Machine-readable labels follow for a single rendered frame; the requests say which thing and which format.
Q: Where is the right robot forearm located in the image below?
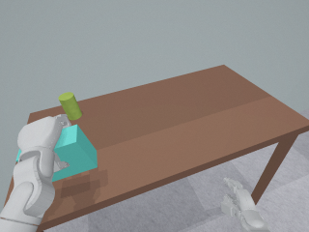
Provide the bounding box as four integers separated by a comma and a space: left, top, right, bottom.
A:
239, 209, 270, 232

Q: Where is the left robot forearm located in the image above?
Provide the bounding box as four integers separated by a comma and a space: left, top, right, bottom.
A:
0, 146, 55, 232

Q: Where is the robot left hand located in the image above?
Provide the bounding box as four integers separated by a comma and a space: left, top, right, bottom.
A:
17, 114, 71, 173

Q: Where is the table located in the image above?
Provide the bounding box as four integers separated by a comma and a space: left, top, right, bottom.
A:
1, 65, 309, 232

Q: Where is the robot right hand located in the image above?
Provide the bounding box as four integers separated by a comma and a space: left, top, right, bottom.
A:
220, 177, 257, 220

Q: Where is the sponge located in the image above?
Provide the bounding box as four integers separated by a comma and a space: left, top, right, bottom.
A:
15, 125, 98, 182

